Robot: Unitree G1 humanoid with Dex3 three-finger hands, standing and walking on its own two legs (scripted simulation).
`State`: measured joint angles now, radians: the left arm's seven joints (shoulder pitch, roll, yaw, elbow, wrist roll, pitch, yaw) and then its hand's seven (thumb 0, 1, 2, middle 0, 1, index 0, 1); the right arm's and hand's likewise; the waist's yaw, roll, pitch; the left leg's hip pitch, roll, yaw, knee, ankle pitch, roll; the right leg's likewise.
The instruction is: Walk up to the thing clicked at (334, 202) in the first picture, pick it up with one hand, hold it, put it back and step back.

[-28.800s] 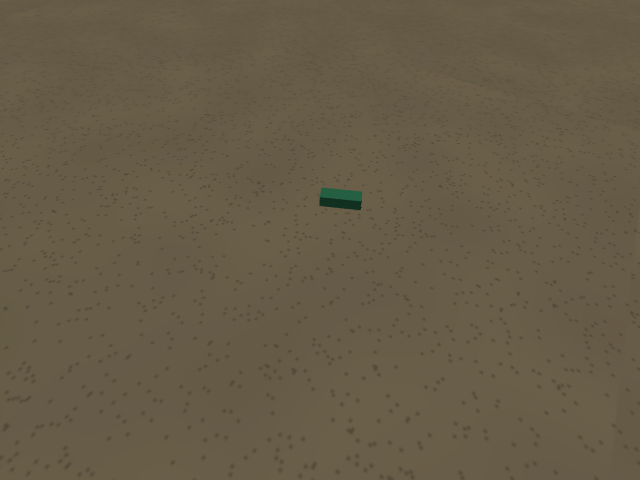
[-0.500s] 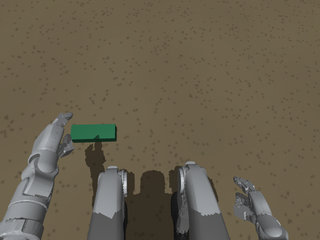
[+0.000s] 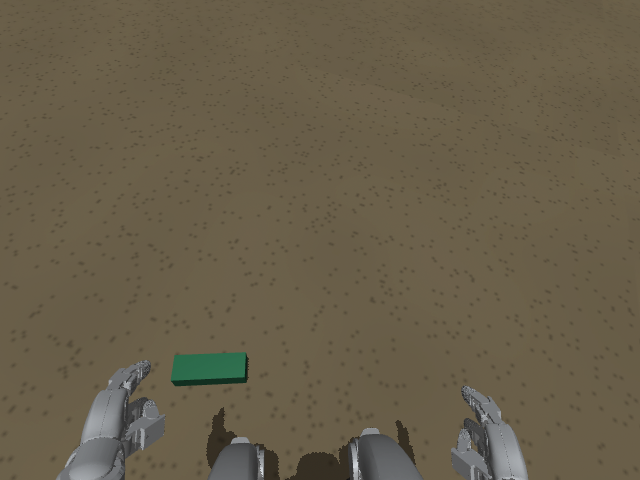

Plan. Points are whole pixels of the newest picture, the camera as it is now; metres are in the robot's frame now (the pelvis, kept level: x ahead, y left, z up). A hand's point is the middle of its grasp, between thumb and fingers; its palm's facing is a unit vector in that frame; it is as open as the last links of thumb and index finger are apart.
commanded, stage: home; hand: left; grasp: from above
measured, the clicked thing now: (210, 369) +0.46 +0.23 -0.64
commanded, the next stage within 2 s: none
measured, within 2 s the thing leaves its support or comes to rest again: neither
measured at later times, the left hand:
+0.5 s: hand (141, 447) +0.18 +0.18 +0.00, palm faces +0.09 -0.98 -0.19, open 7.4 cm
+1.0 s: hand (145, 446) +0.18 +0.18 +0.00, palm faces +0.07 -0.98 -0.20, open 7.4 cm
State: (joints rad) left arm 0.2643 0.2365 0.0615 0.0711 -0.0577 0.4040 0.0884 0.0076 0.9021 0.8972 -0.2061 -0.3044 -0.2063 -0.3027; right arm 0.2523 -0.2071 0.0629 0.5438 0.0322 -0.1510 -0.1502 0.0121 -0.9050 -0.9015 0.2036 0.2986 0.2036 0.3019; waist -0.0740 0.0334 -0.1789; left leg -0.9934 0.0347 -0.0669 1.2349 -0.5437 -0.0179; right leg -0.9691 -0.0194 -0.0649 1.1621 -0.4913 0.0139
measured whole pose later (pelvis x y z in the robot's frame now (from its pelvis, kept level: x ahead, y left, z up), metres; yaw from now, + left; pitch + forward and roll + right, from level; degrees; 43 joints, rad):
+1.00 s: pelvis +0.02 -0.01 +0.05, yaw +1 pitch +9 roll -2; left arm 0.50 0.22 0.03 -0.11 -0.06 0.44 0.02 0.01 0.91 0.90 -0.20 -0.30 -0.20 -0.30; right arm 0.30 -0.22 0.03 0.55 0.00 -0.25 -0.18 0.02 -0.90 -0.90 0.20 0.30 0.20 0.30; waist -0.04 0.05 -0.16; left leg -0.66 0.04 -0.06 0.99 -0.49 -0.02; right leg -0.64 -0.02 -0.07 0.93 -0.44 0.01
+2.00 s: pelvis +0.03 +0.00 +0.04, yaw +1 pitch +9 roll -3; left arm 0.50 0.23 0.03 -0.13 -0.06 0.45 0.03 0.01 0.90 0.90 -0.20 -0.30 -0.20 -0.30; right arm 0.29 -0.22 0.03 0.55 0.00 -0.25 -0.19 0.02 -0.90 -0.90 0.20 0.30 0.20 0.30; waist -0.04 0.04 -0.16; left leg -0.67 0.04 -0.06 1.01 -0.50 -0.02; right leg -0.65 -0.01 -0.06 0.94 -0.45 0.01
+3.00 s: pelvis +0.02 +0.00 +0.10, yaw +2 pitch -5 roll +0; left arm 0.21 0.28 0.03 1.11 0.03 0.01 0.03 0.00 0.90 0.90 -0.21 -0.30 -0.21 -0.30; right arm 0.17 -0.28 -0.03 1.08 -0.03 0.00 -0.02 0.01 -0.91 -0.90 0.20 0.30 0.20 0.30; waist 0.02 0.02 0.06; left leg -0.13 0.00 -0.04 0.43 -0.22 -0.01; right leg -0.13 -0.05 -0.06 0.43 -0.21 0.02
